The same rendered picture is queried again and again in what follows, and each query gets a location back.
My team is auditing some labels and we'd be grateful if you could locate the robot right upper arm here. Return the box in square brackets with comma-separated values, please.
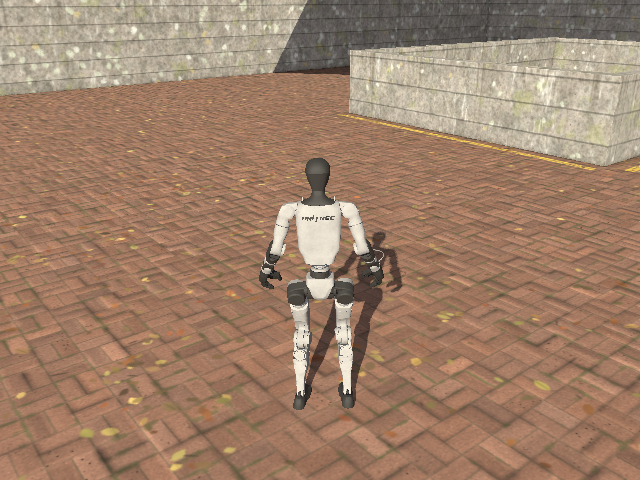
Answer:
[339, 201, 370, 255]

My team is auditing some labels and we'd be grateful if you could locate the robot head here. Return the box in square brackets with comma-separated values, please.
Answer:
[301, 158, 336, 206]

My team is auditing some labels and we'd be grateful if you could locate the right robot foot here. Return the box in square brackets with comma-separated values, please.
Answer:
[338, 382, 354, 409]

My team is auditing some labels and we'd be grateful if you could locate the robot left hand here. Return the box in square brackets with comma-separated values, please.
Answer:
[259, 270, 282, 289]

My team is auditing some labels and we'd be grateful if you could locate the robot right hand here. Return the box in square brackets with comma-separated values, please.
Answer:
[361, 265, 384, 287]

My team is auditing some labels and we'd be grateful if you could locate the robot right forearm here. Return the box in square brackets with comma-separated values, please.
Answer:
[360, 239, 380, 272]

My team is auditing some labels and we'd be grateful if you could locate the robot left forearm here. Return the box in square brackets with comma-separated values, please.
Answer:
[261, 240, 280, 274]

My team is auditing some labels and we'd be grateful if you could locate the robot left upper arm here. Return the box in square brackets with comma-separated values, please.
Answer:
[270, 201, 298, 256]

